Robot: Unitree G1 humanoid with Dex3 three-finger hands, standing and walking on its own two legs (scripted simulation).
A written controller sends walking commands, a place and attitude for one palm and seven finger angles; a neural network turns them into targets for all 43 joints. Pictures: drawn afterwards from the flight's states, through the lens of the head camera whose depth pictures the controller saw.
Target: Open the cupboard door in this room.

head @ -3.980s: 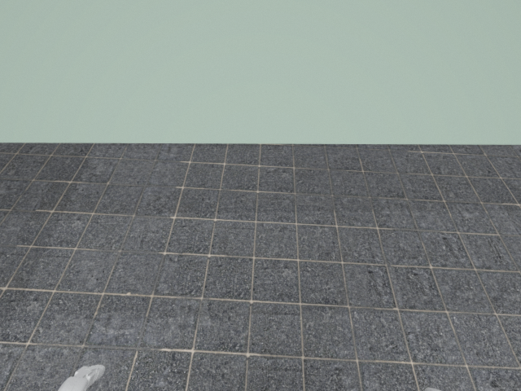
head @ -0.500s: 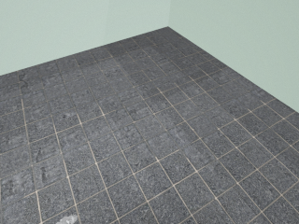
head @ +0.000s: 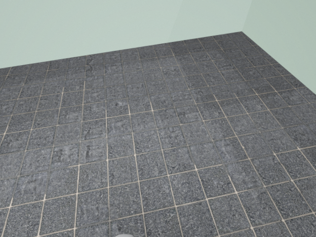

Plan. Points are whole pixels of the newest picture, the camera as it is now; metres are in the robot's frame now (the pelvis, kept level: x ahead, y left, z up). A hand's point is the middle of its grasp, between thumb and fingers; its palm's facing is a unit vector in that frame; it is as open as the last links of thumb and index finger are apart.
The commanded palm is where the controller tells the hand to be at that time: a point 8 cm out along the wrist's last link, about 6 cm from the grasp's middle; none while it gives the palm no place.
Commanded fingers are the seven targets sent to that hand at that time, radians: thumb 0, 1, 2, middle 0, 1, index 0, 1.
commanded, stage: turn or walk to find it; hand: left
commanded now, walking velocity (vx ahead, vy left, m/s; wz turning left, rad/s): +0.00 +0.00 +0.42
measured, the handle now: out of the picture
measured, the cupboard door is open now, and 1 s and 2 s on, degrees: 0 0 0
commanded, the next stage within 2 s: none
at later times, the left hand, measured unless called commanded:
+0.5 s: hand out of the picture +0.02 +0.25 -0.16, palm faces +0.20 -0.95 -0.26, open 7.4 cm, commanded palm none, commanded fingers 0.00 0.90 0.90 -0.20 -0.30 -0.20 -0.30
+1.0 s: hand out of the picture -0.12 +0.20 -0.17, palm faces +0.44 -0.87 -0.22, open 7.4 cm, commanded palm none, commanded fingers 0.00 0.90 0.90 -0.20 -0.30 -0.20 -0.30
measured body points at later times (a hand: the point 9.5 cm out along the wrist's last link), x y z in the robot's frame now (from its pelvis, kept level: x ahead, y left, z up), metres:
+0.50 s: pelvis -0.04 +0.03 +0.00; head -0.02 +0.03 +0.45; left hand +0.01 +0.30 -0.14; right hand +0.06 -0.20 -0.14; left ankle -0.02 +0.14 -0.74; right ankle -0.02 -0.11 -0.70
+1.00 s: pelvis -0.09 +0.00 -0.01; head -0.06 +0.02 +0.44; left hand -0.14 +0.25 -0.15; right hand +0.05 -0.22 -0.15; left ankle -0.16 +0.12 -0.72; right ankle -0.02 -0.10 -0.74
